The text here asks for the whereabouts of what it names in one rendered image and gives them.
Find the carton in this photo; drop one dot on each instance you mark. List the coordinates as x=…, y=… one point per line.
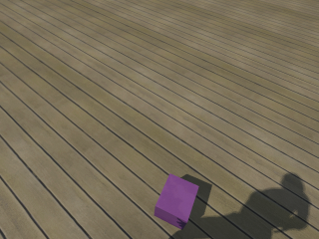
x=175, y=201

